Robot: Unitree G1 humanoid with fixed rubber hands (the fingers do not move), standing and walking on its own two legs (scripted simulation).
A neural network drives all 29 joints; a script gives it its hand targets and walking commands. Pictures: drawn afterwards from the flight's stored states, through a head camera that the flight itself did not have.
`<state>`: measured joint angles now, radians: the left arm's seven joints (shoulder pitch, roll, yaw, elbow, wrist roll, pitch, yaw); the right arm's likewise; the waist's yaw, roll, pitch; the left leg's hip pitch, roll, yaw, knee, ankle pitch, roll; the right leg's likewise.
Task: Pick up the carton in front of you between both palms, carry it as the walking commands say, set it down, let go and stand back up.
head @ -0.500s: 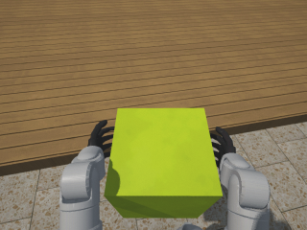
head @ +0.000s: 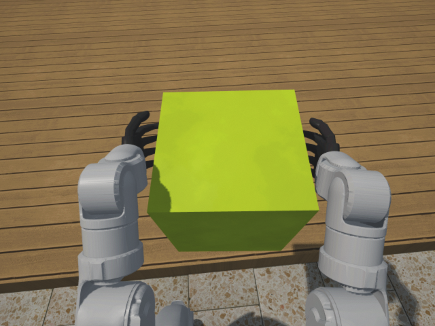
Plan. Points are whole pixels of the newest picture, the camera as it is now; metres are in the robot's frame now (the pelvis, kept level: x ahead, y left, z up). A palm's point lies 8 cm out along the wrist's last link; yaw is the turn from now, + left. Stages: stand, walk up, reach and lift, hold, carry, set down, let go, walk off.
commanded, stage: carry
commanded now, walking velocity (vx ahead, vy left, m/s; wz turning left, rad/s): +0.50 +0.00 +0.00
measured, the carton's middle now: (229, 180) +0.35 +0.01 +0.08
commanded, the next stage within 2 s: none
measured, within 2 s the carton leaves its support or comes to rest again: neither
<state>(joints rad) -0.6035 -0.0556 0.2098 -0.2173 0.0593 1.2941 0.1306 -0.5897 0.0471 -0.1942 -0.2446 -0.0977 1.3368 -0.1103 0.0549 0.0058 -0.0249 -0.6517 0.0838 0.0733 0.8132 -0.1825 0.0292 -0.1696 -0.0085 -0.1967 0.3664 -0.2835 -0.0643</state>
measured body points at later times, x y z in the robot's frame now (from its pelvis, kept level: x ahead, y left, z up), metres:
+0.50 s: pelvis +0.33 +0.02 -0.01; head +0.43 +0.03 +0.43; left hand +0.74 +0.15 +0.12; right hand +0.72 -0.15 +0.13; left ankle +0.23 +0.09 -0.74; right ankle +0.40 -0.10 -0.55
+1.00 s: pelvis +0.70 -0.03 +0.12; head +0.75 -0.04 +0.57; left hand +1.08 +0.16 +0.30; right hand +1.11 -0.14 +0.28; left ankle +0.87 +0.07 -0.57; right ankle +0.61 -0.09 -0.62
